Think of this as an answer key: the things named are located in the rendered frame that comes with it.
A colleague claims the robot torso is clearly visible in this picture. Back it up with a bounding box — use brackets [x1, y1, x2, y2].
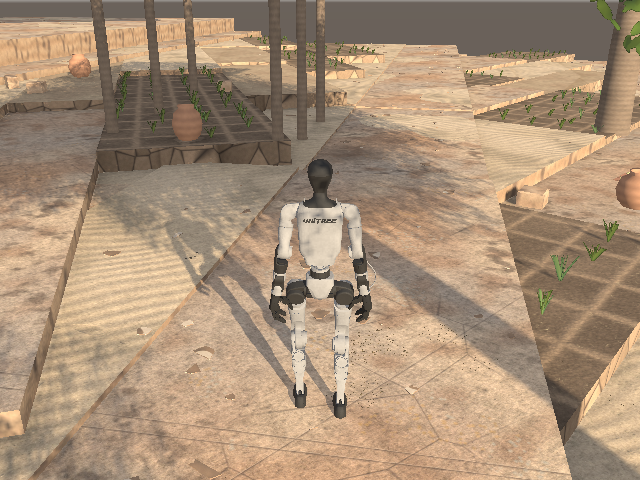
[296, 198, 344, 300]

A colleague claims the right robot forearm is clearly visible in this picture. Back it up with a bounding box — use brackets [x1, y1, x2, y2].
[352, 244, 371, 296]

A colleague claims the left robot forearm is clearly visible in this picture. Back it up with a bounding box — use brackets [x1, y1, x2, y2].
[271, 244, 288, 296]

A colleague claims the left robot hand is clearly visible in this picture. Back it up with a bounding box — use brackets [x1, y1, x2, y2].
[269, 294, 293, 323]

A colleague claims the robot right upper arm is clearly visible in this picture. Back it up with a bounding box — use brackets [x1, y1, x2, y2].
[341, 203, 363, 259]

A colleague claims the right robot hand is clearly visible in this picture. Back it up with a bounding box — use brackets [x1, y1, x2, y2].
[348, 293, 372, 322]

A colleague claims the robot left upper arm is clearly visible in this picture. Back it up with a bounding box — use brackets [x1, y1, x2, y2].
[277, 202, 299, 259]

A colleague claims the robot head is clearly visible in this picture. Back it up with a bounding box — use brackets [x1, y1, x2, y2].
[303, 159, 337, 208]

